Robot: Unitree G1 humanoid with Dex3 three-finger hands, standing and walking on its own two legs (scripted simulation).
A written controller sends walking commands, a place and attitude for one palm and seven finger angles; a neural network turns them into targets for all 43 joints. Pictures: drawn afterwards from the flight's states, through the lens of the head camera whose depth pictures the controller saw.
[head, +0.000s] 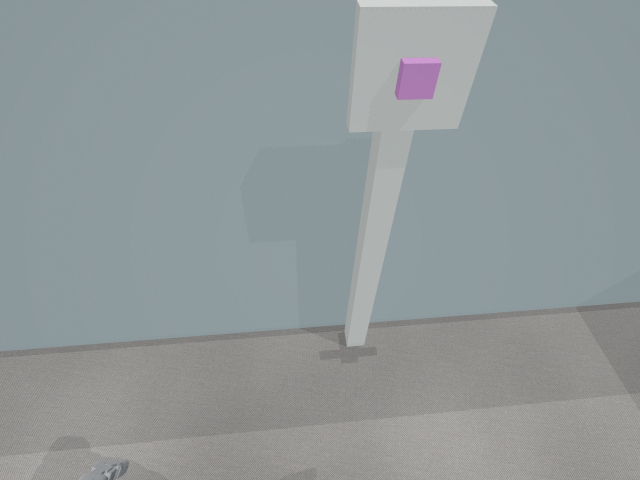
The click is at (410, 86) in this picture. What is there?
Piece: button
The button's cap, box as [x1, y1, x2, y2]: [395, 57, 441, 99]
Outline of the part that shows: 437,57 401,58 395,89 397,99 432,98 441,63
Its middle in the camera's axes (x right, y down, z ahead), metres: +0.15 -0.24 +0.59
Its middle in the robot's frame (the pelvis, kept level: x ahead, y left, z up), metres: +0.64 -0.10 +0.20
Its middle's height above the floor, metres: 0.97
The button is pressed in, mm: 0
